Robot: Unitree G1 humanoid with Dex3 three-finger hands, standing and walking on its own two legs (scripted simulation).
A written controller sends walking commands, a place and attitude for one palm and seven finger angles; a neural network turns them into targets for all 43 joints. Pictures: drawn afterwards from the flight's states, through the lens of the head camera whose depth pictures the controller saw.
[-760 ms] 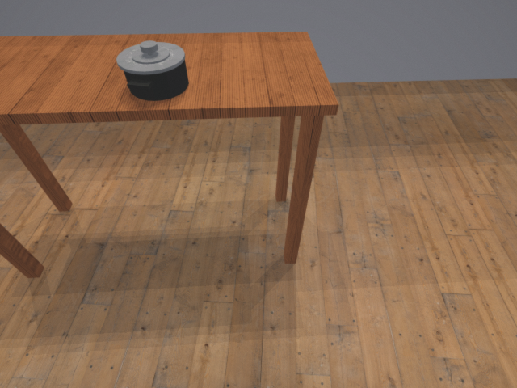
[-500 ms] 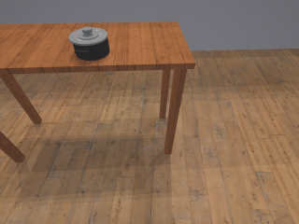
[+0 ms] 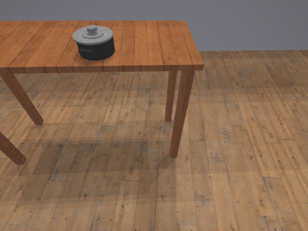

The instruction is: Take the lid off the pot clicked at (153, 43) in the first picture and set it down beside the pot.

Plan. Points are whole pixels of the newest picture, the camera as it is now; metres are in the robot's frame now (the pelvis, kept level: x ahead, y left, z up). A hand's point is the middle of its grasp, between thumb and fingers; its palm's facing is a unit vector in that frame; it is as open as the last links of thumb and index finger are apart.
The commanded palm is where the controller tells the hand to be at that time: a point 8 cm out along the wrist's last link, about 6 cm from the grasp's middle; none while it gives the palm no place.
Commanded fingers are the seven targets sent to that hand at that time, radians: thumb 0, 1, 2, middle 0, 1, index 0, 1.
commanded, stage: turn to face it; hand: left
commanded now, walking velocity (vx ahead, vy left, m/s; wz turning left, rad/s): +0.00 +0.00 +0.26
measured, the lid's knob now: (91, 28) +0.81 +0.31 +0.15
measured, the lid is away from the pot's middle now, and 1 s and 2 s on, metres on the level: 0.00 0.00 0.00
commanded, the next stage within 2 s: take the last steps up to it in 0.10 s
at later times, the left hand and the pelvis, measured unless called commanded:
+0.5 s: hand out of the picture -0.01 +0.24 -0.19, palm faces +0.17 -0.97 -0.19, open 7.4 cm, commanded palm none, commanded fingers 0.00 0.90 0.90 -0.20 -0.30 -0.20 -0.30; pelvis +0.03 +0.05 -0.01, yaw +8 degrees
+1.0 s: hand (89, 187) +0.29 +0.25 -0.18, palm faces +0.08 -0.98 -0.18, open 7.4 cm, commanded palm none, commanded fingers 0.00 0.90 0.90 -0.20 -0.30 -0.20 -0.30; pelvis +0.20 +0.07 -0.03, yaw +6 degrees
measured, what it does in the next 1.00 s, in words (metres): walks ahead: right foot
